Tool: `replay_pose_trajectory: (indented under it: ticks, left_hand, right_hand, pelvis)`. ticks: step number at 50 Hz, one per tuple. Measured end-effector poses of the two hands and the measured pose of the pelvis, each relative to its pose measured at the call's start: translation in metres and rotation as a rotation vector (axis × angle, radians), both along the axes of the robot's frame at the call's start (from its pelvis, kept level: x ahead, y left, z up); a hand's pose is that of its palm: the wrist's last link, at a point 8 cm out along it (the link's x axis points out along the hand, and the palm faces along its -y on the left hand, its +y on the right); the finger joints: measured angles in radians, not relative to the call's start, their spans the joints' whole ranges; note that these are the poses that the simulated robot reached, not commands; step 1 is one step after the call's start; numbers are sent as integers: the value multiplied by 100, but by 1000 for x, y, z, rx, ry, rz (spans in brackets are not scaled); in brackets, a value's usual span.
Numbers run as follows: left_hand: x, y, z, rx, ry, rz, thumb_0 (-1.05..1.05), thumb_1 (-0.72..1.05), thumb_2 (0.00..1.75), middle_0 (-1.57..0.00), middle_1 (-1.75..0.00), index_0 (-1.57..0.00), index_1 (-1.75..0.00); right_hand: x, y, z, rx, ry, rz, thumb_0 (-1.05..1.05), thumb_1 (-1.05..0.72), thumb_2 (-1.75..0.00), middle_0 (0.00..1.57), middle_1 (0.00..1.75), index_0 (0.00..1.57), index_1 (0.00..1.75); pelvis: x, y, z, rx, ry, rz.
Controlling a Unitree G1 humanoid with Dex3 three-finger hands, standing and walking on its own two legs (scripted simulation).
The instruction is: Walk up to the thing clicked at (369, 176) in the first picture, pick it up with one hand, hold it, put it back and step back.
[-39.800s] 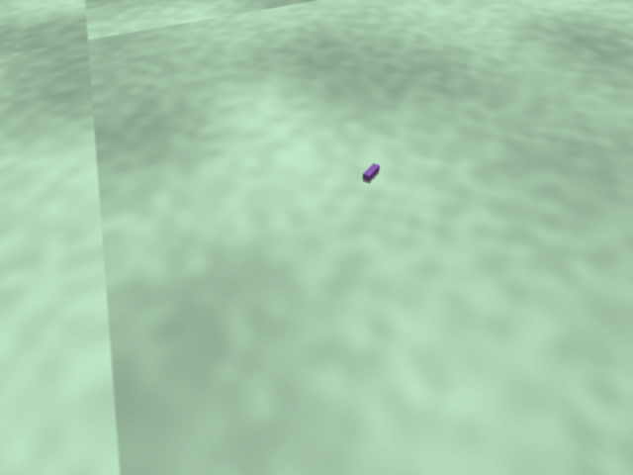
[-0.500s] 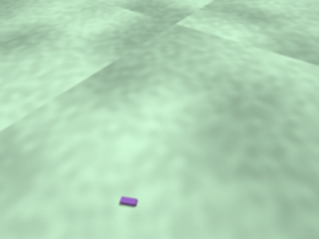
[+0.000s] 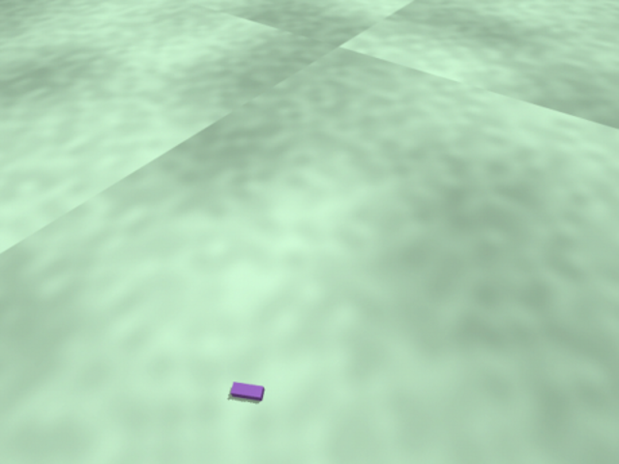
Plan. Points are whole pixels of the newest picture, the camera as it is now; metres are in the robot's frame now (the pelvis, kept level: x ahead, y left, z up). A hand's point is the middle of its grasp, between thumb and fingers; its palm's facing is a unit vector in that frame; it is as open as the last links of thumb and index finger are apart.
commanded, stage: stand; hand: left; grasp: from above
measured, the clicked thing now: (247, 391) +0.44 +0.26 -0.77
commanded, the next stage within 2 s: step back in 0.18 s
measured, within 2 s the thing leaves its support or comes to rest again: neither
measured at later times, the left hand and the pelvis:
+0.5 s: hand out of the picture +0.09 +0.31 -0.18, palm faces -0.01 -0.93 -0.37, open 7.4 cm; pelvis -0.04 +0.05 -0.03, yaw +1 degrees
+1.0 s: hand out of the picture +0.00 +0.33 -0.17, palm faces -0.09 -0.91 -0.40, open 7.4 cm; pelvis -0.11 +0.08 -0.03, yaw -4 degrees
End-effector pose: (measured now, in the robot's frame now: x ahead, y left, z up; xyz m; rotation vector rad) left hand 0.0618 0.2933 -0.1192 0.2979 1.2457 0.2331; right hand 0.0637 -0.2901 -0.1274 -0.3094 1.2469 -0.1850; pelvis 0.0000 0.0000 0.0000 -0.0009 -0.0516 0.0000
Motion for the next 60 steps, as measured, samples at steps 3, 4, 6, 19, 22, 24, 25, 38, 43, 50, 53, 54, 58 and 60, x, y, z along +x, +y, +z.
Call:
replay_pose_trajectory:
  ticks: [3, 4, 6, 19, 22, 24, 25, 38, 43, 50, 53, 54, 58, 60]
  left_hand:
    - [0, 0, 0, 0, 1, -1, 0, 90, 90, -21, -30, -20, -30]
    - [0, 0, 0, -1, 2, -2, 0, 90, 90, -21, -30, -20, -30]
    - [1, 0, 0, -1, 3, -3, 0, 90, 90, -21, -30, -20, -30]
    - [3, 30, -7, 36, -11, -18, 0, 90, 90, -21, -30, -20, -30]
    - [12, 46, -13, 41, -38, -45, 0, 90, 90, -21, -30, -20, -30]
    - [20, 57, -20, 36, -70, -58, 0, 90, 90, -21, -30, -20, -30]
    - [23, 64, -25, 30, -85, -60, 0, 90, 90, -21, -30, -20, -30]
    - [-4, 88, -22, 4, -65, -92, 0, 90, 90, -20, -30, -20, -30]
    - [-29, 90, -21, 34, -34, -115, 0, 90, 90, -21, -30, -20, -30]
    - [-66, 82, -9, 58, -48, -125, 0, 90, 90, -21, -30, -20, -30]
    - [-79, 82, 0, 60, -68, -112, 0, 90, 90, -21, -30, -20, -30]
    - [-82, 82, 3, 61, -76, -108, 0, 90, 90, -21, -30, -20, -30]
    - [-89, 86, 7, 61, -111, -113, 0, 90, 90, -21, -30, -20, -30]
    - [-94, 90, 6, 58, -131, -122, 0, 90, 90, -21, -30, -20, -30]
  right_hand:
    - [-1, -1, 0, -1, 3, 0, 1, -90, -90, 20, 30, 20, 30]
    - [-1, -1, 0, -2, 5, 0, 1, -90, -90, 20, 30, 20, 30]
    - [-2, -1, 0, -2, 7, 1, 1, -90, -90, 20, 30, 20, 30]
    - [-14, -3, -1, -47, 35, -18, 0, -90, -90, 20, 30, 20, 30]
    - [-28, 3, 2, -76, 54, -24, 0, -90, -90, 20, 30, 20, 30]
    - [-38, 9, 1, -103, 66, -20, 0, -90, -90, 20, 30, 20, 30]
    - [-43, 14, 0, -117, 70, -19, 0, -90, -90, 20, 30, 20, 30]
    - [-69, 66, 13, -105, 1, -39, 1, -90, -90, 21, 30, 20, 30]
    - [-69, 68, 1, -74, -82, -45, 1, -90, -90, 21, 30, 20, 30]
    - [-84, 61, -17, -24, -110, -66, 1, -90, -90, 21, 30, 20, 30]
    - [-95, 62, -9, -15, -95, -51, 1, -90, -90, 20, 30, 20, 30]
    - [-100, 62, -7, -17, -91, -44, 1, -90, -90, 20, 30, 20, 30]
    - [-122, 60, -2, -51, -70, -19, 1, -90, -90, 21, 30, 20, 30]
    - [-133, 61, -2, -73, -59, -10, 1, -90, -90, 20, 30, 20, 30]
  pelvis:
    - [0, 0, 0, 0, 1, 0]
    - [0, 0, 0, 1, 1, 0]
    - [1, 0, 0, 2, 2, -1]
    - [-26, 19, -9, 6, 29, -1]
    - [-32, 34, -14, 1, 43, 11]
    - [-37, 46, -21, -11, 47, 19]
    - [-40, 52, -25, -11, 45, 24]
    - [-71, 83, -14, -22, 41, -28]
    - [-87, 83, -21, -2, 24, -59]
    - [-112, 76, -27, -15, 0, -63]
    - [-123, 75, -19, 27, 7, -75]
    - [-127, 76, -17, 33, 15, -72]
    - [-146, 84, -15, 30, 42, -60]
    - [-157, 89, -17, 19, 44, -47]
